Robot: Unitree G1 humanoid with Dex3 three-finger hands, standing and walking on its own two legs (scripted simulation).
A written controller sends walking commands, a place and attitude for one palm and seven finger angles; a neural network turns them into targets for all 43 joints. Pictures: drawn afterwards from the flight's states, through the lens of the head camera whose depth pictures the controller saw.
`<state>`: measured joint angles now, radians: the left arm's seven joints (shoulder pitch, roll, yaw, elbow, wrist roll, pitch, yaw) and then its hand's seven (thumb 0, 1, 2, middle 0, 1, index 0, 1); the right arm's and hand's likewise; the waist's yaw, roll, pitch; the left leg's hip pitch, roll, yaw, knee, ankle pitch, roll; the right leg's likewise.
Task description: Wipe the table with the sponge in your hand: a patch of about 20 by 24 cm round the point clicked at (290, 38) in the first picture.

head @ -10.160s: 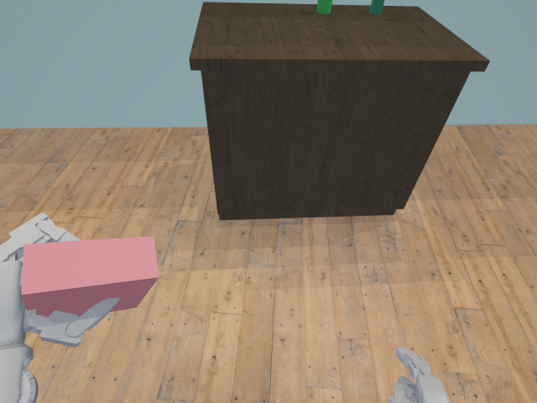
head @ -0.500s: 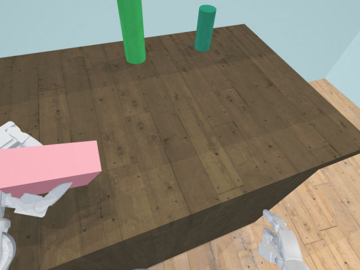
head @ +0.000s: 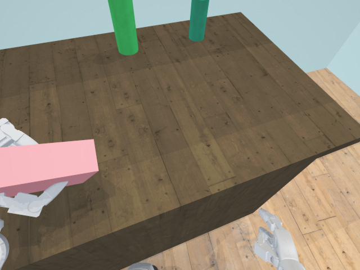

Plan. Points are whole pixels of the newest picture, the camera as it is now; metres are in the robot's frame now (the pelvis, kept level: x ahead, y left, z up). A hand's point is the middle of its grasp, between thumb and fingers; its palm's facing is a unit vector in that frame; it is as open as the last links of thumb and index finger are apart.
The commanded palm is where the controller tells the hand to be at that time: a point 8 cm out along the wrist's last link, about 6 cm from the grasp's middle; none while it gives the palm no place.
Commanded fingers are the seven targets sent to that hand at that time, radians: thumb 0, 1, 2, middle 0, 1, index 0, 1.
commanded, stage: shuffle to correct the standing spot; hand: left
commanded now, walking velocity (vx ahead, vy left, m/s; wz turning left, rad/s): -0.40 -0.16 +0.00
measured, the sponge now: (61, 168) +0.24 +0.22 +0.15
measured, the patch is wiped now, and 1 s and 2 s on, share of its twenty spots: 0.00 0.00 0.00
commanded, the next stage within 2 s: come to a stop and stand still in 0.34 s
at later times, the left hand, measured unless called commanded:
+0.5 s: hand (44, 215) +0.16 +0.20 +0.17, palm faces +0.34 -0.81 -0.47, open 8.9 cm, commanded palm +0.11 +0.24 +0.18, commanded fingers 0.00 0.10 1.30 -1.20 -1.60 -1.20 -1.60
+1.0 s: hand (23, 217) +0.16 +0.23 +0.17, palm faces +0.39 -0.85 -0.34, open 8.9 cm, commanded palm +0.11 +0.27 +0.18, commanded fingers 0.00 0.10 1.30 -1.20 -1.60 -1.20 -1.60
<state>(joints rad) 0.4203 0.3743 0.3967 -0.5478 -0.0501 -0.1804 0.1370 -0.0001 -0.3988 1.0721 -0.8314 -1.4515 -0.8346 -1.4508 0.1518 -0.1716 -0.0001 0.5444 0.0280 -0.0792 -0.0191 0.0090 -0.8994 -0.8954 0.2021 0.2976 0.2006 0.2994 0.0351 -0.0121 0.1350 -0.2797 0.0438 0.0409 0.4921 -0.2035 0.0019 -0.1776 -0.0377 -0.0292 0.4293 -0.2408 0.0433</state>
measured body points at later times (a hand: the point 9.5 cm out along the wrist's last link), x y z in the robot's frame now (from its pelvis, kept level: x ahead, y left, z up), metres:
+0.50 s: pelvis -0.05 -0.04 -0.01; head +0.02 -0.02 +0.43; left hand +0.14 +0.24 +0.20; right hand +0.12 -0.27 -0.10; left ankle +0.02 +0.11 -0.73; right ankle -0.01 -0.15 -0.74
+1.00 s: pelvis -0.06 -0.01 +0.00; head -0.05 +0.00 +0.45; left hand +0.13 +0.27 +0.18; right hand +0.12 -0.23 -0.07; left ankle -0.03 +0.08 -0.74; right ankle -0.01 -0.15 -0.74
